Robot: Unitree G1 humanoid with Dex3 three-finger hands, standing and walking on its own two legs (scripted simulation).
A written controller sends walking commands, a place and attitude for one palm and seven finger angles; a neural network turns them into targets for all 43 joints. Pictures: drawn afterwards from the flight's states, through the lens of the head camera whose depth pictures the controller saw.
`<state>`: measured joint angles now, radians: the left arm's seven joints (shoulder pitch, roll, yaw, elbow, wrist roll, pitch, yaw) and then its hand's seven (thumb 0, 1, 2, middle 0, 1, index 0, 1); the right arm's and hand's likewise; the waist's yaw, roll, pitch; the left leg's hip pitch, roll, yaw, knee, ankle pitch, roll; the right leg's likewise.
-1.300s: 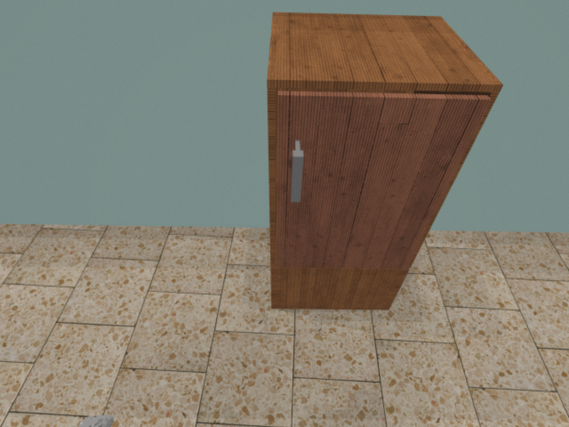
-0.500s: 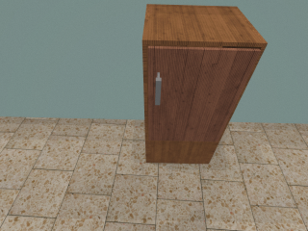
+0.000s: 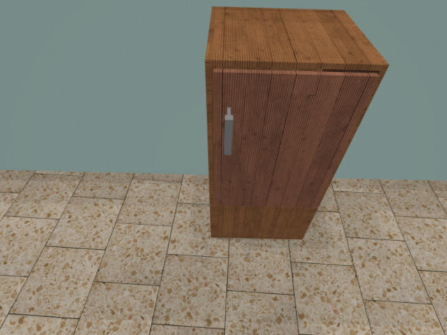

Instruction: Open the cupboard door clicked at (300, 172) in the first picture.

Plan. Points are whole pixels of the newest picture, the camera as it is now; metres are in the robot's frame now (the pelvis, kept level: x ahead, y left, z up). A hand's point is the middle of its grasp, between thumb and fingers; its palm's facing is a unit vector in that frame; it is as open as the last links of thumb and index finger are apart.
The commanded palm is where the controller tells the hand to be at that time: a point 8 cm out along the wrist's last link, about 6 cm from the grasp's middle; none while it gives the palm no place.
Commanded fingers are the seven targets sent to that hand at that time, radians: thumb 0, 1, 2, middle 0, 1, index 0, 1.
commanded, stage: look at it before walking up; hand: left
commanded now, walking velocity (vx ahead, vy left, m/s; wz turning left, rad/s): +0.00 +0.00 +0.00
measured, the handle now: (228, 131) +0.65 +0.02 -0.03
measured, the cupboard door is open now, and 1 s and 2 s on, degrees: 0 0 0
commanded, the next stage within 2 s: walk to a spot facing it in 0.14 s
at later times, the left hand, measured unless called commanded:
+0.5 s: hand out of the picture +0.07 +0.22 -0.17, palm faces -0.09 -0.95 -0.29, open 7.3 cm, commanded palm none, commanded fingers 0.00 0.90 0.90 -0.20 -0.30 -0.20 -0.30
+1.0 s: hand out of the picture +0.06 +0.14 -0.17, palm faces -0.08 -0.97 -0.22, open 7.3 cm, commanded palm none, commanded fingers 0.00 0.90 0.90 -0.20 -0.30 -0.20 -0.30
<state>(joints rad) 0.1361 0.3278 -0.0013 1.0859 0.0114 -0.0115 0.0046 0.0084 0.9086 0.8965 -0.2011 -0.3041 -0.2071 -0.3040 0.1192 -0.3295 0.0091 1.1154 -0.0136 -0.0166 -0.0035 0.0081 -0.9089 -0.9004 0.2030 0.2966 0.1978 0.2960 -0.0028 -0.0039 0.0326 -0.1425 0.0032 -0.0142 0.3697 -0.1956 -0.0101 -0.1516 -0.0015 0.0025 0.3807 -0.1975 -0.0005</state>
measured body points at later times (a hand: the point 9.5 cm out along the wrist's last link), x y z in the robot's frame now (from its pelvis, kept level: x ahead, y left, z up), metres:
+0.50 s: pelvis +0.00 +0.00 -0.01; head +0.02 -0.01 +0.44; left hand +0.08 +0.27 -0.15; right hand +0.06 -0.28 -0.15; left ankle +0.00 +0.13 -0.75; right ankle +0.01 -0.12 -0.74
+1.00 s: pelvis +0.00 -0.04 -0.01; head +0.01 -0.05 +0.44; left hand +0.06 +0.19 -0.15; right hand -0.03 -0.27 -0.17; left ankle -0.01 +0.10 -0.73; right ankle -0.01 -0.10 -0.75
